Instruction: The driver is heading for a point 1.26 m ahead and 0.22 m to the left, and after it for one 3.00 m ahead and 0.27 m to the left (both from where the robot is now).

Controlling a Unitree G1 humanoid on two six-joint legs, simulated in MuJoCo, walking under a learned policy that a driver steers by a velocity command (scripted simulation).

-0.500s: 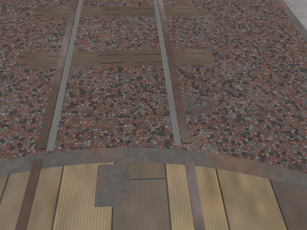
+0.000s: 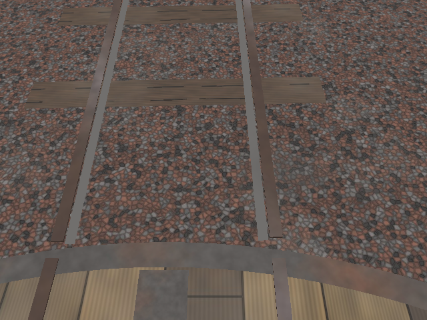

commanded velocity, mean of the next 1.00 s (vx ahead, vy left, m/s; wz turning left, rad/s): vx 0.32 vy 0.00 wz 0.11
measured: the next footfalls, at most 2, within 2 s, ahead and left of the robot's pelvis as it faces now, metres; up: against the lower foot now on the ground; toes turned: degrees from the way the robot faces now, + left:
left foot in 0.24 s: +0.20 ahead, +0.15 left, +0.00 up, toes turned -1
right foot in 0.62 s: +0.21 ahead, -0.10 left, +0.00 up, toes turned -1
